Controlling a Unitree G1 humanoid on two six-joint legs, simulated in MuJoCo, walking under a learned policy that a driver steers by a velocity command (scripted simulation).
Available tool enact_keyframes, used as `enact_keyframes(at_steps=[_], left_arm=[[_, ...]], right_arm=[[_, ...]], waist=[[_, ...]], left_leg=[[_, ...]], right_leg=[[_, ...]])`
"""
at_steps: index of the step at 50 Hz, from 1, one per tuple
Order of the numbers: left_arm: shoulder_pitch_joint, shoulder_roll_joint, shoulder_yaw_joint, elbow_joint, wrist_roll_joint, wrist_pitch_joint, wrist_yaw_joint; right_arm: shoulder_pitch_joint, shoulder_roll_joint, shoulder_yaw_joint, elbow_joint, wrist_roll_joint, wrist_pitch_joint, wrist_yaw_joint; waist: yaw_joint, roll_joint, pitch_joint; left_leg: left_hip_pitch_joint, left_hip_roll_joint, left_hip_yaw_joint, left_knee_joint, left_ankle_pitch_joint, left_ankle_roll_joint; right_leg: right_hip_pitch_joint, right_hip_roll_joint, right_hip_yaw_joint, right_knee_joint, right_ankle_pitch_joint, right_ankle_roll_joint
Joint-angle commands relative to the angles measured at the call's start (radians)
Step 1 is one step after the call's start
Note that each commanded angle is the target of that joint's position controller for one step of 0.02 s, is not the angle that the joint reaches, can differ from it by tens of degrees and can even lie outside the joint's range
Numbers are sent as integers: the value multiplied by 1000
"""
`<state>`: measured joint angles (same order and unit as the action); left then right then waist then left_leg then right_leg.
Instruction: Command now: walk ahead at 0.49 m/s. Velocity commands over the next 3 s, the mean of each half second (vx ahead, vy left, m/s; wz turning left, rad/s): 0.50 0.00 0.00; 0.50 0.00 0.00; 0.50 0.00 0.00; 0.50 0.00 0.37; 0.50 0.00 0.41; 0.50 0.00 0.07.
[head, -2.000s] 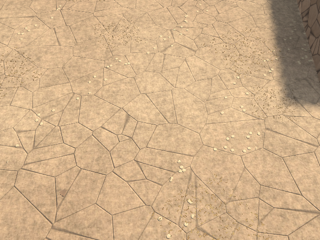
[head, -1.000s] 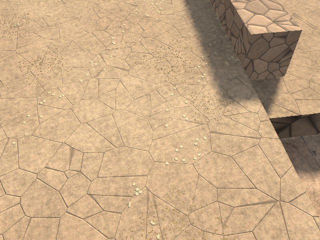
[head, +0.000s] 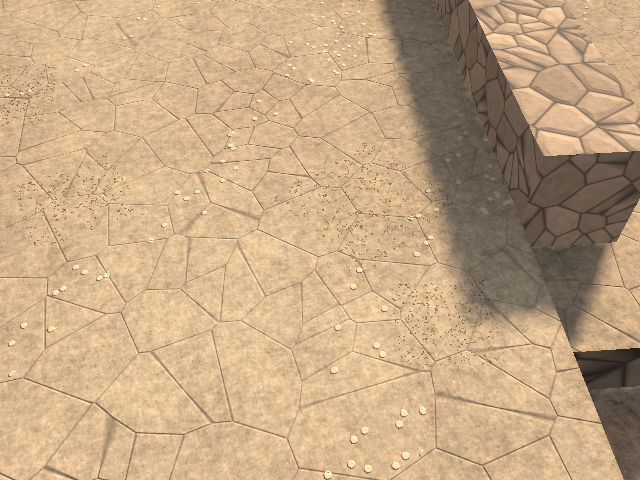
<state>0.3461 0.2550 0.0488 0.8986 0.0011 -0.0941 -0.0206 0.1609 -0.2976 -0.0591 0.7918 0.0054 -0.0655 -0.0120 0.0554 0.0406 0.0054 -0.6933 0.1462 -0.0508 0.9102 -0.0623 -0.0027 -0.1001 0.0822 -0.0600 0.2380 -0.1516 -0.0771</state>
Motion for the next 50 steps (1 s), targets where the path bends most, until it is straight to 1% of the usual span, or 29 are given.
enact_keyframes(at_steps=[1, 5, 8, 10, 11, 12, 13, 14, 15, 16, 17, 18, 19, 22, 24, 30, 35, 37, 38, 39, 40, 41, 42, 43, 44, 45, 46, 47, 50], left_arm=[[-56, 166, 32, -63, -8, -12, 16], [28, 181, 34, -20, -18, 6, 20], [50, 189, 38, 1, -22, 24, 22], [22, 201, 43, 1, -20, 33, 34], [-1, 209, 44, -4, -18, 38, 36], [-10, 194, 37, -8, -16, 49, 38], [8, 149, 16, -33, 1, 52, 42], [147, 7, -22, -47, -2, 31, 31], [86, 122, 1, -37, -25, 6, 29], [-11, 183, 21, -68, -55, -9, 29], [-58, 173, 18, -77, -54, -14, 33], [-83, 160, 21, -78, -35, -12, 36], [-68, 149, 25, -74, -26, -3, 35], [-51, 98, 20, -66, -18, 28, 27], [-114, 95, 20, -89, -10, 37, 25], [-308, 65, 8, -138, -8, 21, 9], [-421, 79, 3, -188, -18, 0, -19], [-392, 102, 10, -185, -19, -4, -26], [-340, 121, 19, -172, -18, -6, -26], [-222, 150, 38, -137, -16, -6, -21], [-49, 201, 62, -85, -12, -4, -12], [86, 304, 85, -63, 8, 1, -4], [104, 264, 73, -50, -9, 6, -7], [38, 199, 51, -59, -18, 3, -7], [-38, 163, 41, -76, -14, 3, -4], [-105, 138, 32, -84, -5, 1, -5], [-146, 107, 23, -89, 4, -4, -7], [-162, 102, 21, -87, 10, -7, -8], [-142, 133, 29, -61, 1, -19, -5]], right_arm=[[-45, -31, -2, -58, -1, -16, 9], [-169, -22, 9, -99, 10, -27, 31], [-209, -38, 9, -130, 14, -34, 50], [-163, -71, -1, -124, 19, -44, 53], [-91, -95, -13, -105, 17, -47, 51], [62, -136, -37, -55, 13, -44, 51], [242, -207, -57, -15, 2, -40, 45], [288, -285, -73, 10, -6, -36, 51], [284, -166, -41, 2, 5, -40, 54], [201, -129, -26, -7, 3, -44, 51], [131, -114, -20, -16, 0, -44, 47], [87, -88, -12, -16, -4, -44, 47], [66, -71, -5, -15, -13, -48, 46], [79, -81, -9, 7, -12, -54, 48], [98, -101, -14, 22, -8, -50, 41], [179, -131, -19, 72, 4, -30, 17], [237, -145, -29, 117, 12, -11, 5], [226, -154, -35, 122, 15, -1, 1], [210, -163, -38, 119, 14, 4, -1], [191, -159, -35, 116, 13, 11, -2], [196, -130, -22, 105, 4, 15, -4], [294, -36, 9, 77, -11, 1, 3], [315, -3, 21, 93, 2, -23, 8], [226, -109, -5, 73, 31, -44, 16], [144, -125, -8, 49, 45, -54, 18], [105, -117, -10, 43, 33, -54, 13], [105, -113, -17, 46, 18, -45, 8], [130, -92, -16, 53, 13, -32, 8], [122, -54, -11, 45, 5, -5, 3]], waist=[[-23, -69, 60], [27, -69, 84], [25, -84, 85], [-21, -118, 53], [-67, -125, 6], [-148, -113, -81], [-205, -15, -241], [-121, 282, -359], [-165, 192, -361], [-154, 133, -203], [-126, 53, -127], [-104, 17, -62], [-74, 37, -51], [-44, 27, -28], [-53, 6, 13], [-117, 12, 60], [-131, 21, 83], [-101, 34, 62], [-68, 49, 28], [-1, 46, -43], [67, 18, -164], [52, -186, -327], [46, -316, -406], [56, -228, -263], [36, -173, -151], [4, -106, -70], [-29, -110, -37], [-54, -127, -30], [-74, -108, -3]], left_leg=[[8, -2, 8, -169, 152, -13], [20, -35, 36, -315, 176, -8], [16, -51, 31, -378, 84, 24], [96, -73, 37, -395, 13, 48], [208, -108, 69, -412, -10, 68], [409, -139, 87, -435, -9, 103], [718, 7, -72, -402, -4, 164], [1063, 235, -565, -514, -226, 323], [1065, 242, -689, -623, -335, 310], [948, 208, -532, -634, -274, 259], [819, 168, -402, -649, -154, 236], [711, 127, -309, -677, -58, 224], [649, 99, -248, -702, 1, 215], [574, 81, -164, -762, 88, 243], [568, 82, -129, -798, 89, 256], [602, 37, -16, -816, 73, 211], [734, 102, -21, -747, 120, 192], [783, 121, -25, -691, 221, 174], [792, 115, -16, -628, 364, 163], [772, 78, 17, -487, 510, 142], [653, 24, 55, -267, 459, 110], [289, -103, 96, 122, 77, 47], [62, -216, -9, 339, -510, 22], [-48, -146, -74, 421, -489, 43], [-66, -91, -44, 398, -399, 59], [-32, -46, -20, 330, -313, 56], [26, -13, -26, 265, -257, 53], [82, 0, -28, 239, -225, 47], [82, 13, -13, 145, -159, 16]], right_leg=[[-62, -270, 164, -159, 71, -144], [31, -292, 135, -125, 86, -135], [135, -336, 145, -61, 135, -119], [181, -351, 152, -2, 255, -95], [185, -331, 129, 91, 431, -79], [150, -283, 92, 286, 573, -53], [-33, -229, 46, 591, 392, -20], [-450, -26, 43, 942, -290, 47], [-572, -49, 191, 1054, -412, 31], [-636, -102, 183, 1072, -330, 13], [-609, -156, 156, 1034, -238, 13], [-579, -188, 147, 965, -176, 20], [-519, -215, 154, 922, -130, 24], [-485, -225, 133, 849, -97, 51], [-551, -232, 126, 755, -26, 75], [-542, -189, 75, 407, 243, 90], [-550, -165, 79, 287, 199, 52], [-497, -148, 69, 265, 126, 25], [-414, -122, 46, 259, 93, 8], [-252, -88, 14, 239, 95, -17], [16, -123, 50, 268, 110, -54], [413, -380, 438, 270, 39, -188], [526, -484, 801, 88, -137, -277], [423, -449, 712, 53, -234, -224], [282, -412, 568, 35, -203, -185], [135, -372, 463, -1, -116, -165], [39, -335, 390, -30, -39, -148], [-21, -317, 349, -58, 4, -146], [-86, -305, 260, -115, 114, -169]])
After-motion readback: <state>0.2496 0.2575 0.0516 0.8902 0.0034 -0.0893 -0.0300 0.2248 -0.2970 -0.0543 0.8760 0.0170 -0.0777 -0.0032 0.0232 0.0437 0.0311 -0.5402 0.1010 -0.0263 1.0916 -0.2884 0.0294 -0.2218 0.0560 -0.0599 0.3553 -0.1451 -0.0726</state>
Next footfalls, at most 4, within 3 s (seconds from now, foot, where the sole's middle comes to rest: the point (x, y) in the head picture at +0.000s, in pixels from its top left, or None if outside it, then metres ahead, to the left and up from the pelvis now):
0.26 left None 0.32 0.16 -0.78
0.80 right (390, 427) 0.63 -0.08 -0.78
1.34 left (293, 306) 0.94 0.16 -0.78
1.86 right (380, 224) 1.24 -0.06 -0.78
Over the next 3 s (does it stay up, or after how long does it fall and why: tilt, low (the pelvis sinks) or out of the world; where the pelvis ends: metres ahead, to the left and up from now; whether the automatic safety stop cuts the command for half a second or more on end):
stays up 1.64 0.24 -0.02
